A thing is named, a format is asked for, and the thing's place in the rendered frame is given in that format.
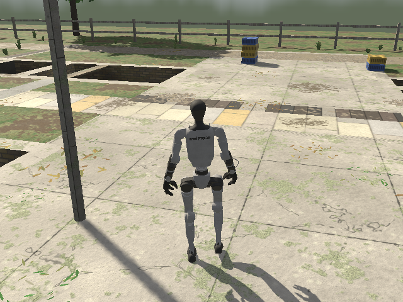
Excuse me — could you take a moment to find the robot left upper arm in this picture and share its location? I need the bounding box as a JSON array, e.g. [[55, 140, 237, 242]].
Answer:
[[170, 128, 186, 164]]

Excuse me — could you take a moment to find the robot right upper arm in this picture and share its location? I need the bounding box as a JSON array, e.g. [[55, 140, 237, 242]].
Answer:
[[212, 126, 230, 160]]

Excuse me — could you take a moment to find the right robot thigh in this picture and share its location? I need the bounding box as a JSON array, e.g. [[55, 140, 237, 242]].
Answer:
[[210, 174, 224, 213]]

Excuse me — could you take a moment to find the robot head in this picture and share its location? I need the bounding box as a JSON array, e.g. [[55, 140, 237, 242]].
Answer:
[[188, 100, 210, 131]]

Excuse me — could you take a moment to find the left robot forearm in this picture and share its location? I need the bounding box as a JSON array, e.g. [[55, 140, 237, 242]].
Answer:
[[164, 154, 177, 182]]

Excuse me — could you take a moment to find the right robot forearm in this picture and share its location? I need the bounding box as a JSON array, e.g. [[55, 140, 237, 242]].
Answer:
[[224, 151, 236, 174]]

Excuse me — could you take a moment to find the right robot hand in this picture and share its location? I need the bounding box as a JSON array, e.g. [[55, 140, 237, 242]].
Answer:
[[223, 172, 237, 185]]

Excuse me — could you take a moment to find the left robot hand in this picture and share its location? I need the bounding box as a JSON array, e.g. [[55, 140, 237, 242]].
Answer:
[[163, 180, 178, 196]]

